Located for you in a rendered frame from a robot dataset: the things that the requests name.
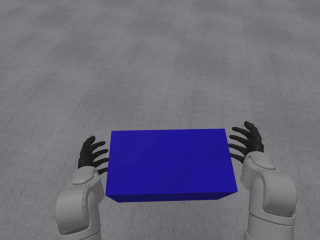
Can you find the carton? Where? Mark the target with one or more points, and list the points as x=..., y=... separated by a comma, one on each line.
x=169, y=165

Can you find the right robot forearm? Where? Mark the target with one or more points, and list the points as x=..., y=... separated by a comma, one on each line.
x=272, y=200

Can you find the left robot forearm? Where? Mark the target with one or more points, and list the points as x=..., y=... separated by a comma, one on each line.
x=77, y=206

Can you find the left robot hand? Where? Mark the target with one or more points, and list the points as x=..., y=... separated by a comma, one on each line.
x=87, y=158

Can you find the right robot hand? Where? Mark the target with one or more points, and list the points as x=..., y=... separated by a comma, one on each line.
x=253, y=142

